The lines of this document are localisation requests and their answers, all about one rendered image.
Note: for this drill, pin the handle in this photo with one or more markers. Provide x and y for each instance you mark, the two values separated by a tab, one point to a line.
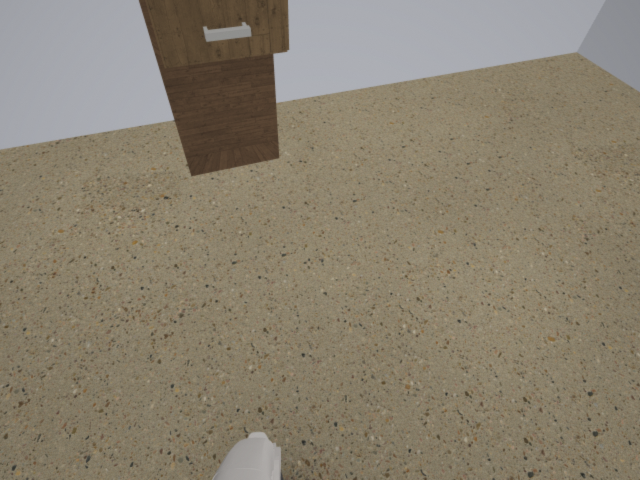
227	33

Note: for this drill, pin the drawer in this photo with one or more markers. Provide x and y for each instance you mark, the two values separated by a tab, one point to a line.
178	27

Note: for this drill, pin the cabinet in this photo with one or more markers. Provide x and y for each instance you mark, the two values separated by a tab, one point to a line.
225	111

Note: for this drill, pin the left robot thigh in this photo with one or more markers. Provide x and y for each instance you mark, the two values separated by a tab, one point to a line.
251	459

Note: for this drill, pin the robot left shin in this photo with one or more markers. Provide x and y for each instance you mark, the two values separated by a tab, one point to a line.
258	435

